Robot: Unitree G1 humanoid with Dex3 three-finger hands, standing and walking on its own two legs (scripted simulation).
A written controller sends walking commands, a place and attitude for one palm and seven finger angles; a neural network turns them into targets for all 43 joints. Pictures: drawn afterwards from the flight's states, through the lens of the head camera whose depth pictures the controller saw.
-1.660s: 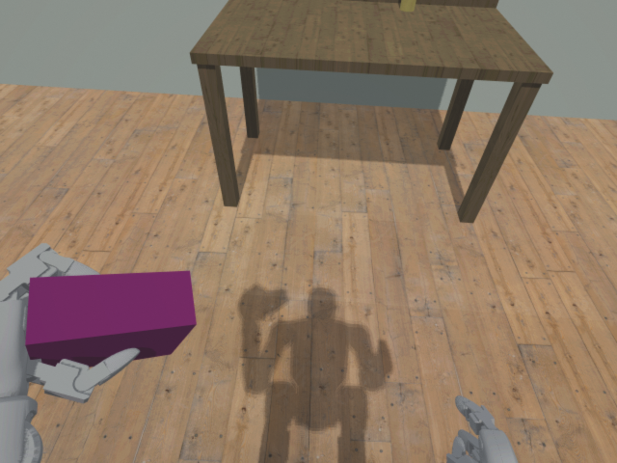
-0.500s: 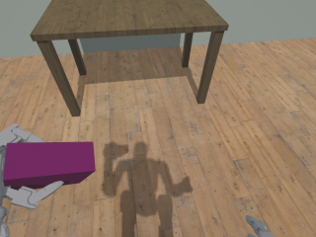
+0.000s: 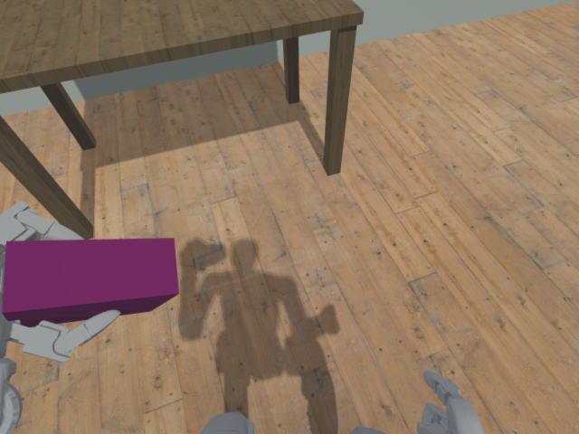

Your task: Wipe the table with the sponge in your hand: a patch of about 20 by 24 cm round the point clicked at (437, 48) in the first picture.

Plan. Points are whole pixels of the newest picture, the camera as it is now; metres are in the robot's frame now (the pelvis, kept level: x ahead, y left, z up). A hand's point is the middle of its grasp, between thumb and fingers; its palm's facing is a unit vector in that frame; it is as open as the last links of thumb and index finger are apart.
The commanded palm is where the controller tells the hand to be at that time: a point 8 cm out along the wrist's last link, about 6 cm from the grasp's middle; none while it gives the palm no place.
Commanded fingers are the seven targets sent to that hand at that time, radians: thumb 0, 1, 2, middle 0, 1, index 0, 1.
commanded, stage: walk to a spot facing it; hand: left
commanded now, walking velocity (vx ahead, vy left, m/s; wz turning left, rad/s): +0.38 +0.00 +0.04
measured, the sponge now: (118, 281) +0.24 +0.19 +0.15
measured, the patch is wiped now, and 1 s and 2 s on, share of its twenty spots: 0.00 0.00 0.00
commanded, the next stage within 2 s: turn to face it in 1.60 s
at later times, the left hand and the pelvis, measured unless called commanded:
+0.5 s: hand (113, 152) +0.38 +0.22 +0.20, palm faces +0.35 -0.83 -0.43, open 9.9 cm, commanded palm +0.33 +0.27 +0.20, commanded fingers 0.00 0.10 1.30 -1.20 -1.60 -1.20 -1.60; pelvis +0.16 +0.00 +0.02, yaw -2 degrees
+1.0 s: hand (169, 86) +0.52 +0.19 +0.19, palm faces +0.42 -0.77 -0.48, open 9.9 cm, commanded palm +0.47 +0.24 +0.20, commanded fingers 0.00 0.10 1.30 -1.20 -1.60 -1.20 -1.60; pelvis +0.32 -0.05 +0.01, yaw +3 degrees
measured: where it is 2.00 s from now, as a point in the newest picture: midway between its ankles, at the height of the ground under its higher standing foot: (329, 329)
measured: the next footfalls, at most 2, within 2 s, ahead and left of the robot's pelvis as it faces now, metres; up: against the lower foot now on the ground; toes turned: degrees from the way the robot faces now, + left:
left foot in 0.26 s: +0.23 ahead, +0.14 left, +0.00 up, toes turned +11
right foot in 0.62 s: +0.28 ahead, -0.15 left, +0.00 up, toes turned -12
